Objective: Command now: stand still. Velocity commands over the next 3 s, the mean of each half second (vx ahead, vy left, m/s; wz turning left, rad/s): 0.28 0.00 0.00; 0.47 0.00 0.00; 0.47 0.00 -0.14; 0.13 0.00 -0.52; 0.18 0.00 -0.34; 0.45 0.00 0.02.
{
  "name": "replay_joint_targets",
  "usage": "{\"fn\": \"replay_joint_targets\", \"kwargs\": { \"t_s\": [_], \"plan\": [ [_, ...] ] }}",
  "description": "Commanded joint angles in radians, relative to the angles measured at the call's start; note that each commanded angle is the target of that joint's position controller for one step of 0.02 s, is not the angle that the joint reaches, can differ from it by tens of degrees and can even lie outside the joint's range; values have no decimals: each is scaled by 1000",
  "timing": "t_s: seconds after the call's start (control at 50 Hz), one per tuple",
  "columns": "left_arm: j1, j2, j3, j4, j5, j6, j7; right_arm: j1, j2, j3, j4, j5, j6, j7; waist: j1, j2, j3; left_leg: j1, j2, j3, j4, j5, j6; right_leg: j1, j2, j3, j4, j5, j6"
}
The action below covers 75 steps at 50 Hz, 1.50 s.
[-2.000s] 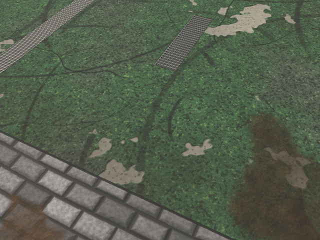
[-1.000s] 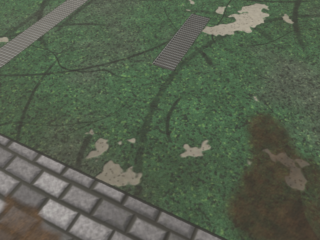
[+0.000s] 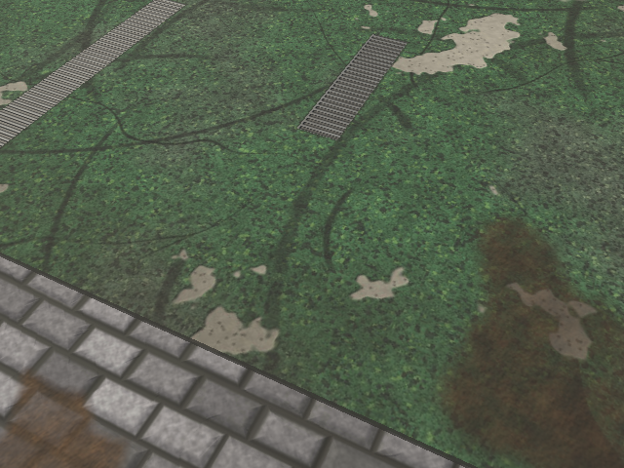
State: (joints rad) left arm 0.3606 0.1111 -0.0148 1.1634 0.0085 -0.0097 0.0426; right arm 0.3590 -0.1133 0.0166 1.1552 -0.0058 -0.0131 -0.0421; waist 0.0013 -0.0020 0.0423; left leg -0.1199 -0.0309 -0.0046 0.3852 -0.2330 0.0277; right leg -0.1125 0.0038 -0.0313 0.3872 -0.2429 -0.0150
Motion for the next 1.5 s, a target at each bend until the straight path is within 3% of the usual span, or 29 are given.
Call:
{"fn": "replay_joint_targets", "kwargs": {
  "t_s": [0.02,0.14,0.2,0.24,0.32,0.36,0.38,0.4,0.42,0.46,0.56,0.68,0.74,0.78,0.8,0.82,0.84,0.88,0.94,1.02,1.24,1.3,1.34,1.36,1.38,1.4,1.42,1.46,1.5],
  "plan": [
    [97,62,7,0,0,-3,1,92,-63,-7,-1,0,-3,-1,0,2,83,-68,109,-95,-75,96,24,-51,-98,88,-71,87,-27],
    [115,89,28,-31,6,8,-10,92,-88,-27,-35,-9,9,10,6,-7,167,-219,58,-111,-19,-472,82,-169,-57,124,-38,-474,-89],
    [182,106,41,-35,7,-6,-14,37,-57,-25,-82,-15,-11,21,42,-62,166,-329,37,-86,105,-373,78,-84,-139,277,-100,-502,-145],
    [236,169,66,-19,8,-12,-15,-28,-41,-22,-127,-28,-32,34,64,-160,141,-390,3,45,282,-201,56,1,-280,465,-234,-553,-219],
    [116,168,75,-57,2,-26,-23,29,-42,-32,-142,-16,-64,52,-25,-116,170,-188,39,60,188,-196,69,-187,-256,369,-216,-416,-197],
    [14,144,73,-98,-2,-37,-25,233,-52,-46,-64,-5,-72,45,-117,-37,141,175,8,44,23,-108,73,-401,-134,200,-41,-283,-137],
    [-45,81,53,-139,-10,-51,-33,362,-144,-73,-41,-15,-79,33,-177,172,102,312,209,-277,-156,-294,117,-549,-8,37,264,-209,-82],
    [-52,85,53,-177,9,-60,-41,450,-228,-97,-15,-11,-71,35,-173,294,96,343,393,-567,-246,-309,191,-675,35,-47,526,-277,-71],
    [-65,130,65,-175,35,-61,-47,371,-180,-85,-32,-18,-64,34,-114,139,139,257,402,-544,-225,-261,207,-691,-23,8,668,-256,-85],
    [-59,89,59,-170,21,-70,-62,217,-150,-72,-84,-20,-72,39,-43,41,145,163,332,-387,-256,-144,183,-649,-70,38,705,-105,-81],
    [-126,95,72,-199,22,-47,-78,248,-111,-44,-58,-8,-97,30,-9,76,91,200,233,-123,-225,446,141,-639,-49,-43,649,35,-50],
    [-370,81,51,-306,6,-41,-79,238,-139,-33,-55,-10,-106,21,-26,128,124,97,204,-24,-225,666,130,-449,10,-125,273,150,-69],
    [-254,144,73,-282,6,-46,-60,204,-181,-41,-55,-8,-113,17,46,132,34,157,228,3,-52,1000,115,-251,63,-127,219,126,-125],
    [5,182,99,-193,10,-59,-47,167,-203,-49,-62,-5,-102,17,158,107,-97,127,204,25,275,948,98,20,70,-102,109,158,-157],
    [133,245,120,-160,33,-62,-39,178,-172,-42,-78,-2,-98,25,192,40,-176,-41,156,46,543,630,93,218,-87,65,82,9,-189],
    [157,325,135,-168,56,-62,-45,302,-30,-21,-96,18,-89,36,99,-176,-280,-360,-19,61,951,-241,64,431,-403,577,6,-57,-325],
    [84,298,134,-172,9,-53,-58,238,-129,-47,-102,6,-83,38,100,-78,-257,-457,-13,-55,1043,-214,83,340,-392,738,-150,-250,-343],
    [-91,178,99,-200,-1,-66,-64,77,-149,-57,-154,-10,-87,45,35,1,-7,-479,79,-44,945,-54,90,55,-326,485,-232,-201,-278],
    [-47,114,72,-158,5,-92,-50,103,-91,-57,-142,-30,-57,56,-38,-4,22,-344,123,-39,812,-31,64,-97,-231,267,-257,75,-215],
    [47,159,71,-132,2,-106,-44,-23,-103,-65,-186,-32,-32,69,-35,-31,54,-450,142,8,695,53,34,-69,-194,161,-286,203,-197],
    [253,152,49,-88,9,-103,-29,-419,-104,-54,-316,-14,-40,76,72,-69,84,-548,78,100,256,223,25,199,-191,79,-216,580,-162],
    [226,179,54,-89,18,-98,-21,-418,-125,-60,-336,-12,-56,71,42,-77,73,-499,52,89,191,127,53,269,-221,107,-130,740,-183],
    [175,203,61,-101,19,-96,-21,-270,-154,-75,-296,-11,-69,57,-28,-88,-1,-285,-4,100,132,64,80,244,-205,102,27,944,-163],
    [145,207,61,-108,10,-94,-26,-112,-176,-89,-247,-16,-79,47,-99,-67,-82,-77,-7,98,55,133,98,179,-172,83,194,903,-146],
    [128,179,53,-134,-6,-97,-31,54,-243,-110,-214,-43,-88,34,-157,-18,-194,196,150,-54,44,93,135,-22,-127,68,435,621,-131],
    [252,55,29,-155,-58,-88,-32,123,-345,-137,-217,-69,-85,34,-112,198,-351,499,482,-487,17,178,270,-379,45,-27,836,-83,-75],
    [198,171,62,-155,-29,-77,-19,47,-292,-129,-239,-31,-71,41,-93,67,-330,391,489,-559,-39,313,275,-438,38,69,954,-237,-84],
    [92,149,73,-188,-9,-67,-17,-111,-182,-95,-261,-19,-81,44,-21,11,-105,118,418,-253,-71,582,223,-436,-33,78,914,-154,-73],
    [94,127,85,-190,15,-36,-29,-108,-127,-78,-243,-12,-87,29,21,56,-46,-20,340,-77,-100,651,162,-377,-62,66,842,-133,-58]
  ]
}}
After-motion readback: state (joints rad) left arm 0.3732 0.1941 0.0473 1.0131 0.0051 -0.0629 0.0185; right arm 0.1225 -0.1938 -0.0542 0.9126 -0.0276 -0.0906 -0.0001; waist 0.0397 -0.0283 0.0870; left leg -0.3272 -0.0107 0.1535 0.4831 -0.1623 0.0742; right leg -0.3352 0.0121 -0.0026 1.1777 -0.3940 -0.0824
